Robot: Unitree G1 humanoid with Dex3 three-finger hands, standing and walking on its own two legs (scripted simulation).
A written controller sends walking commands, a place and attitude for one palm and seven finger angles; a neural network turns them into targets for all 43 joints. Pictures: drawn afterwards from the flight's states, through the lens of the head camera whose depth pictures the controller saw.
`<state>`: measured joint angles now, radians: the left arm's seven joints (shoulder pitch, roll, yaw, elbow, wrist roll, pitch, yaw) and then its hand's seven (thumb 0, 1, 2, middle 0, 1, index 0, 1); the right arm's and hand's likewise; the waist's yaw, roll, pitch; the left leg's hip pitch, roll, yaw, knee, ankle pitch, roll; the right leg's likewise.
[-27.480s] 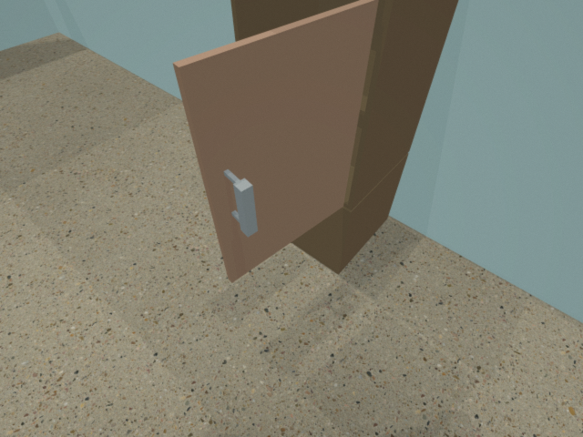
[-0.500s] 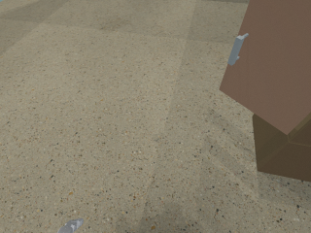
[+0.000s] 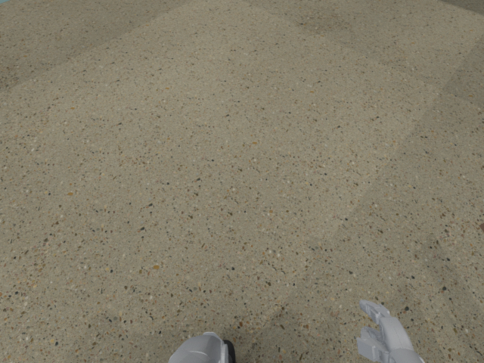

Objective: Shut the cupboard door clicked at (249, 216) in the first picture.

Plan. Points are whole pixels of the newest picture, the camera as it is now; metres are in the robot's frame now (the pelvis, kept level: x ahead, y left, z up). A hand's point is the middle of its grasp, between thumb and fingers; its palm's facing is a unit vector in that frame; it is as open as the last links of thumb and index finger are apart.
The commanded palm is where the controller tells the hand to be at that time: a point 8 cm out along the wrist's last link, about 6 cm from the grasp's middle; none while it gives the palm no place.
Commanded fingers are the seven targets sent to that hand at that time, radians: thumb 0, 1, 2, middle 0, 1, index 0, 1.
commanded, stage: turn to face it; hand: left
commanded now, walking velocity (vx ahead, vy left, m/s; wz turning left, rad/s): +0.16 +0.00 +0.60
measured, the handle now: out of the picture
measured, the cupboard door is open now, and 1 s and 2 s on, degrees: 53 53 53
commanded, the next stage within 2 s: none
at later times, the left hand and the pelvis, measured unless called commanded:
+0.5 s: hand (177, 302) +0.22 +0.15 -0.16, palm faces -0.10 -0.98 -0.19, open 7.4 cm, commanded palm none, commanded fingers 0.00 0.90 0.90 -0.20 -0.30 -0.20 -0.30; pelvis +0.13 -0.02 +0.01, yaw -8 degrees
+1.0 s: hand (172, 237) +0.35 +0.19 -0.14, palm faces -0.35 -0.91 -0.23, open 7.4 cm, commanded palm none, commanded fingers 0.00 0.90 0.90 -0.20 -0.30 -0.20 -0.30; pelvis +0.18 +0.02 +0.02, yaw -25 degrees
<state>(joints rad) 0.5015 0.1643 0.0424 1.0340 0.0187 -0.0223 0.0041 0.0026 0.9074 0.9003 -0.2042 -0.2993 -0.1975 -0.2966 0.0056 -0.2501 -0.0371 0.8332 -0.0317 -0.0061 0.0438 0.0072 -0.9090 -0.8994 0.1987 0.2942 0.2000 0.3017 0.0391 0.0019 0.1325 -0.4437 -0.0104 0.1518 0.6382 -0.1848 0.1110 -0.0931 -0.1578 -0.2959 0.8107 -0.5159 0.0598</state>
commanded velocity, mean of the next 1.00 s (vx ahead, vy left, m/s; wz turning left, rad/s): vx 0.00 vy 0.00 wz -0.56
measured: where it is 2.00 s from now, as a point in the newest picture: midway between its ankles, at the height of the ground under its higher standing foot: (239, 350)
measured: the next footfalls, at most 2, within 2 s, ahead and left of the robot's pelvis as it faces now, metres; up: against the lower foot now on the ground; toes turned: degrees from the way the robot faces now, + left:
right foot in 0.46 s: +0.16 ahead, -0.13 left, +0.00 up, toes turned -10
left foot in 0.82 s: +0.28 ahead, +0.12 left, +0.00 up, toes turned -17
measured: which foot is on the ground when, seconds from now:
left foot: down 0.00-0.48, up 0.50-0.80, down 0.82-1.00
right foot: up 0.00-0.44, down 0.46-0.82, up 0.84-1.00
